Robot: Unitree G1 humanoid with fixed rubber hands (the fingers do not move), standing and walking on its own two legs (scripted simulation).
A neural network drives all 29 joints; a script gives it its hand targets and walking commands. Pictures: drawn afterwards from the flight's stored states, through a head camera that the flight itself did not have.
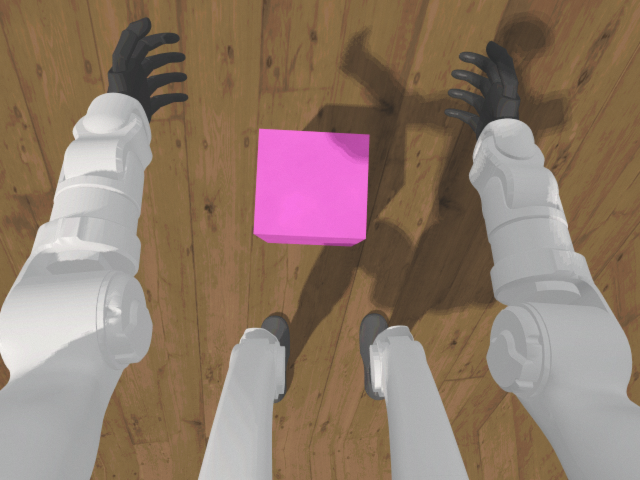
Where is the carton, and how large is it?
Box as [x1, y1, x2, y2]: [254, 129, 368, 245]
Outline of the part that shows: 259,129 254,234 267,242 352,245 364,239 366,220 368,134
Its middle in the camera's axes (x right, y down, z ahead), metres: -0.02 -0.11 +0.85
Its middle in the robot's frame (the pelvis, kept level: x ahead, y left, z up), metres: +0.51 +0.02 -0.52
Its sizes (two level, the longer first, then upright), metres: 0.210 0.200 0.250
